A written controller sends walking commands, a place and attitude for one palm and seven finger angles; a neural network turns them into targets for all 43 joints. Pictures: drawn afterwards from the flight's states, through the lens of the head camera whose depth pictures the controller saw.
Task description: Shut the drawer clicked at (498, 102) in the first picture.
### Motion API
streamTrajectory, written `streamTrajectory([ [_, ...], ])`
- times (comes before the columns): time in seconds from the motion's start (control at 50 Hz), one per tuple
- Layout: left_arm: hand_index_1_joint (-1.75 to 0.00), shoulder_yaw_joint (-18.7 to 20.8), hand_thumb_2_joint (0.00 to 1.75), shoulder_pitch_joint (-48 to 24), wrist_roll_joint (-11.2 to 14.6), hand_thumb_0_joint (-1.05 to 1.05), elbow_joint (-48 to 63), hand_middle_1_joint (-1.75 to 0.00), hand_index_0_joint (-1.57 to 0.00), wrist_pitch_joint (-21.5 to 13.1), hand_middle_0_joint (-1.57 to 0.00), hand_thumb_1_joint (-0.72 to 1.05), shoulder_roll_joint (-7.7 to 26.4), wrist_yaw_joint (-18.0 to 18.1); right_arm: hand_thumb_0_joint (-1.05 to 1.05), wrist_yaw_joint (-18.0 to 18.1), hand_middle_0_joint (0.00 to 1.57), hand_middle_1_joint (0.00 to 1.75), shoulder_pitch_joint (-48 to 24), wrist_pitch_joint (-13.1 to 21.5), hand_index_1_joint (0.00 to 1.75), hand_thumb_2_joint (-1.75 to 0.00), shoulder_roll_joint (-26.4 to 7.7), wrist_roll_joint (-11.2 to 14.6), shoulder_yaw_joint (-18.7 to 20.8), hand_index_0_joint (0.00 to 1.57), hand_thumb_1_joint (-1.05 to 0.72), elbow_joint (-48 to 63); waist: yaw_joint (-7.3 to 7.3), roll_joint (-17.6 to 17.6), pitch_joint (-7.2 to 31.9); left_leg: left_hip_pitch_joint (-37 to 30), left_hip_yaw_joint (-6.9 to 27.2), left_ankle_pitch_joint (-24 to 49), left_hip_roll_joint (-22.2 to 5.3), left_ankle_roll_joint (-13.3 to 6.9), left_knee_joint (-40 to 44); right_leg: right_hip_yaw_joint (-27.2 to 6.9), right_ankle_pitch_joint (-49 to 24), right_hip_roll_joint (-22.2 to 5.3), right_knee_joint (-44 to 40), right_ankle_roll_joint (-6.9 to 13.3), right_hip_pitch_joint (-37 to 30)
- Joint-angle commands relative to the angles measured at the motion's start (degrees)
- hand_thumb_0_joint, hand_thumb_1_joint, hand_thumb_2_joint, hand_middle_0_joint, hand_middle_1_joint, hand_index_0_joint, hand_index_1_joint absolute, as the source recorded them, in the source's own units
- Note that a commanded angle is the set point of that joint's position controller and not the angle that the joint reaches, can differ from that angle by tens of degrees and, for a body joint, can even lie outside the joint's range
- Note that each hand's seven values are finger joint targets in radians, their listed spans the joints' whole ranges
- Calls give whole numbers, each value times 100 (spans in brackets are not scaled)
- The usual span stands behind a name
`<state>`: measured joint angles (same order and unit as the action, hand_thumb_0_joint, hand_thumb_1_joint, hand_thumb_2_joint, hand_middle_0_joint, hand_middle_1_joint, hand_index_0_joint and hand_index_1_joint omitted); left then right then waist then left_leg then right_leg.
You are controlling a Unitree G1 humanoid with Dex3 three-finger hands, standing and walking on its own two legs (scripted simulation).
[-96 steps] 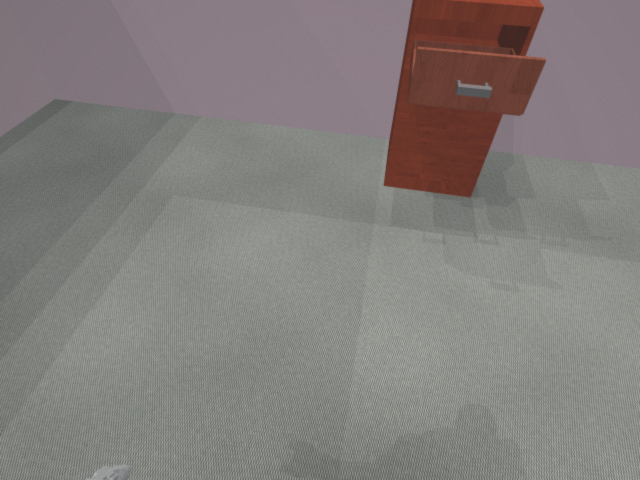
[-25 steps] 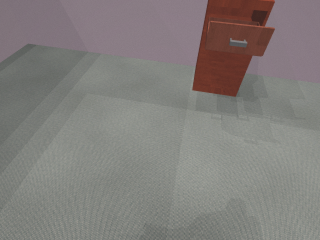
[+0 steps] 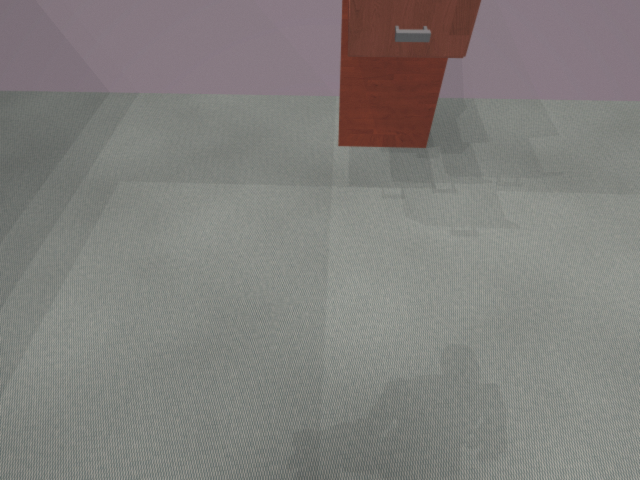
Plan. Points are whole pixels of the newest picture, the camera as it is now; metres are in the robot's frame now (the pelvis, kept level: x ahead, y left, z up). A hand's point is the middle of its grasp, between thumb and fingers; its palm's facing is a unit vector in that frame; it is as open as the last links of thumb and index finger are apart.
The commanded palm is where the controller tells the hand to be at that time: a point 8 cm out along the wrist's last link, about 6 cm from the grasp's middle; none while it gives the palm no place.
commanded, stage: walk to a spot facing it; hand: left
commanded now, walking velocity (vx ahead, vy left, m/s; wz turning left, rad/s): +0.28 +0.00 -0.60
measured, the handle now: (411, 32) +1.34 -0.16 -0.06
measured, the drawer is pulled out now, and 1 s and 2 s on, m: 0.30 0.30 0.30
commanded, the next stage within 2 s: none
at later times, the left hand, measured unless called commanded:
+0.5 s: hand out of the picture +0.08 +0.19 -0.15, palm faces -0.10 -0.97 -0.20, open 7.4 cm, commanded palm none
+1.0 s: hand (260, 269) +0.49 +0.17 -0.16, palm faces -0.48 -0.86 -0.15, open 7.4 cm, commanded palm none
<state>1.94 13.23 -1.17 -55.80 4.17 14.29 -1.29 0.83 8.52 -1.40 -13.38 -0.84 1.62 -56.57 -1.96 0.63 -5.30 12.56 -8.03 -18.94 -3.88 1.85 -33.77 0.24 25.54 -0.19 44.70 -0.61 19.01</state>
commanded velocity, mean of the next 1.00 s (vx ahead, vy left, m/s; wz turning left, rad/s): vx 0.33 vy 0.00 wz -0.53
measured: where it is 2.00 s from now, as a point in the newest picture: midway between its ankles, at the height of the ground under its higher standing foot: (406, 326)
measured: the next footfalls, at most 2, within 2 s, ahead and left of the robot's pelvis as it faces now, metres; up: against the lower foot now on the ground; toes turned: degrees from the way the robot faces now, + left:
left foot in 0.60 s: +0.29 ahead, +0.10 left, +0.00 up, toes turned -13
right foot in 1.26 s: +0.45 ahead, -0.12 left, +0.00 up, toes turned -46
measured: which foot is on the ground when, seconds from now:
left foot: down 0.00-0.02, up 0.04-0.58, down 0.60-1.00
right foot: down 0.00-0.60, up 0.62-1.00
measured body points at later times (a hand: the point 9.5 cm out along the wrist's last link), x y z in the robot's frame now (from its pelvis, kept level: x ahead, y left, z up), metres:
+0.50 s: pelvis +0.11 +0.01 +0.02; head +0.13 +0.00 +0.47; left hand +0.09 +0.24 -0.13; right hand +0.19 -0.26 -0.11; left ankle +0.20 +0.13 -0.68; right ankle +0.00 -0.09 -0.72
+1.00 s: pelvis +0.31 +0.05 +0.02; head +0.34 +0.08 +0.46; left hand +0.52 +0.22 -0.14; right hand +0.12 -0.12 -0.11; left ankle +0.26 +0.11 -0.72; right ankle +0.29 -0.12 -0.62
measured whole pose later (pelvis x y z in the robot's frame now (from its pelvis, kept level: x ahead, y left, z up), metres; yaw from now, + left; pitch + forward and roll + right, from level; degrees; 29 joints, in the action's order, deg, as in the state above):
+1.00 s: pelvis +0.31 +0.05 +0.02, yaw -31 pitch -1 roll -2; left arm 5.6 9.9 -2.4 -54.5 2.6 13.6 -2.0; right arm 2.4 27.2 4.7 -9.0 -0.6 1.6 -61.7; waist 1.1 2.9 -1.5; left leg 0.3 -17.6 -20.2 -0.5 -4.1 -20.2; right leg 0.6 5.9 -3.6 68.6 -0.9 39.6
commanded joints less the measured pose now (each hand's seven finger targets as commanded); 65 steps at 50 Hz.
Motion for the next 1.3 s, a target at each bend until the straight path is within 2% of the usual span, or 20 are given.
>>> streamTrajectory([
  [0.0, -30, 395, 90, 1283, -117, 0, 201, -30, -20, -338, -20, 90, 1366, 65, 0, 2, 20, 30, -327, 24, 30, -90, -620, 12, 221, 20, -90, 709, -484, 2026, 562, 2413, -112, -1734, -42, 84, -2347, -2506, 63, -1504, -2928, 446, -1776],
  [0.02, -30, 381, 90, 1414, -18, 0, 266, -30, -20, -352, -20, 90, 1526, 164, 0, -15, 20, 30, -736, 57, 30, -90, -637, -33, 187, 20, -90, 947, -572, 2018, 162, 2943, 602, -1733, 215, 93, -3155, -4027, -69, -2089, -3655, 815, -1141],
  [0.08, -30, 331, 90, 738, 12, 0, 422, -30, -20, -483, -20, 90, 1026, 188, 0, -100, 20, 30, -530, 146, 30, -90, -798, -41, 285, 20, -90, 762, -70, 828, -138, 2775, 1037, -161, -218, 38, -3372, -3202, 704, -1512, -3643, 787, -751],
  [0.16, -30, 278, 90, 994, 35, 0, 305, -30, -20, -693, -20, 90, 729, 140, 0, -153, 20, 30, -121, 196, 30, -90, -560, -71, 305, 20, -90, 529, 86, 206, 265, 2564, 859, 656, -185, 180, -3126, -2193, -943, -1052, -3299, 870, -1213],
  [0.42, -30, 289, 90, 1792, -54, 0, -38, -30, -20, -762, -20, 90, 566, 223, 0, -160, 20, 30, -1116, 376, 30, -90, -274, -22, 222, 20, -90, 1112, -306, 666, 145, 2894, 666, 363, -50, 242, -1614, -2494, -2703, -1056, -2929, 1237, -2022],
  [0.5, -30, 353, 90, 1346, -72, 0, 82, -30, -20, -722, -20, 90, 737, 252, 0, -162, 20, 30, -827, 470, 30, -90, -257, 43, 211, 20, -90, 1138, -101, 894, 113, 1545, 597, 121, 123, 82, -478, -2406, -3089, -982, -2546, 1087, -1355],
  [0.54, -30, 383, 90, 996, -19, 0, 162, -30, -20, -730, -20, 90, 749, 236, 0, -63, 20, 30, 203, 526, 30, -90, -431, 39, 264, 20, -90, 807, 437, 668, 409, -330, 494, 660, 329, -37, 535, -2077, -3443, -519, -1636, 823, -479],
  [0.56, -30, 391, 90, 922, 20, 0, 182, -30, -20, -745, -20, 90, 616, 193, 0, 26, 20, 30, 1233, 548, 30, -90, -847, 38, 359, 20, -90, 502, 833, 44, 1031, -1920, 793, 718, -128, -104, 679, -1674, -2917, -150, -546, 633, 207],
  [0.58, -30, 378, 90, 1139, 108, 0, 268, -30, -20, -727, -20, 90, 252, 119, 0, 56, 20, 30, 1989, 581, 30, -90, -1530, -67, 519, 20, -90, 310, 953, -1788, 1656, -3010, 3073, 384, -2024, -589, 1114, -816, 10, 610, 1402, 276, 1429],
  [0.6, -30, 361, 90, 1157, 79, 0, 335, -30, -20, -737, -20, 90, 256, 106, 0, 47, 20, 30, 1976, 524, 30, -90, -1536, -34, 455, 20, -90, 342, 782, -1803, 1521, -2465, 4114, -279, -2702, -912, 1895, -635, 700, 446, 2499, 188, 1845],
  [0.62, -30, 403, 90, 927, 13, 0, 348, -30, -20, -708, -20, 90, 377, 88, 0, 21, 20, 30, 1437, 479, 30, -90, -1238, -40, 382, 20, -90, 496, 615, -1046, 816, -1415, 3815, -1184, -2564, -1042, 2211, -628, 410, 55, 2901, 211, 1809],
  [0.68, -30, 404, 90, 607, -107, 0, 283, -30, -20, -547, -20, 90, 195, -61, 0, 42, 20, 30, 753, 604, 30, -90, -369, -42, 132, 20, -90, 532, 162, -766, -267, 173, 2227, -327, -1765, -509, 2412, -372, -764, -409, 3103, 112, 1687],
  [0.76, -30, 365, 90, 864, -86, 0, 158, -30, -20, -337, -20, 90, -103, -86, 0, 104, 20, 30, 1031, 731, 30, -90, -163, 19, 107, 20, -90, 271, -64, -932, 42, -86, 557, 1728, -1181, 23, 2153, -218, -1616, -354, 2979, 9, 1643],
  [1.06, -30, 134, 90, -1361, -49, 0, 592, -30, -20, -343, -20, 90, -278, -115, 0, 211, 20, 30, 2878, 687, 30, -90, -73, -57, -2, 20, -90, -668, 559, -747, -367, -2058, -399, 5288, -1311, -127, 1839, 874, -1519, -163, 491, 237, 2340],
  [1.16, -30, 179, 90, -492, -52, 0, 343, -30, -20, -459, -20, 90, -96, -9, 0, 185, 20, 30, 2737, 592, 30, -90, -356, -11, 83, 20, -90, -679, 100, -1178, 263, -2116, -877, 8132, -1420, -204, 259, 1422, -810, 490, -471, 675, 615],
  [1.2, -30, 315, 90, 637, -81, 0, 35, -30, -20, -582, -20, 90, 210, 32, 0, 135, 20, 30, 2336, 577, 30, -90, -375, 25, 102, 20, -90, -511, -487, -1274, 695, -832, -941, 6733, -1432, -145, -1468, 1075, -1195, 260, -1231, 916, -1390],
  [1.22, -30, 408, 90, 1291, -80, 0, -140, -30, -20, -626, -20, 90, 669, 75, 0, 76, 20, 30, 2221, 571, 30, -90, -139, 119, 75, 20, -90, -348, -738, -255, 1199, 751, -969, 3294, -969, -89, -3273, -524, -1539, -940, -1636, 1468, -2956],
  [1.24, -30, 480, 90, 1640, 44, 0, -234, -30, -20, -648, -20, 90, 983, 130, 0, 84, 20, 30, 1991, 627, 30, -90, 135, 149, 77, 20, -90, -95, -628, 495, 1611, 2314, -536, -1322, -1, 105, -5096, -3213, -2783, -2381, -2244, 2231, -3699],
  [1.26, -30, 491, 90, 1371, 123, 0, -155, -30, -20, -593, -20, 90, 994, 200, 0, 93, 20, 30, 1495, 590, 30, -90, -81, 95, 160, 20, -90, 60, -573, -133, 1110, 2598, 437, -1063, -154, -129, -5402, -3096, -2430, -2463, -2752, 2300, -3043],
  [1.28, -30, 426, 90, 917, 117, 0, -103, -30, -20, -618, -20, 90, 745, 215, 0, 38, 20, 30, 1286, 570, 30, -90, 93, 25, 209, 20, -90, 167, -312, -459, 66, 2832, 665, -429, -380, -129, -5018, -2032, -3104, -2102, -2787, 1473, -2165],
])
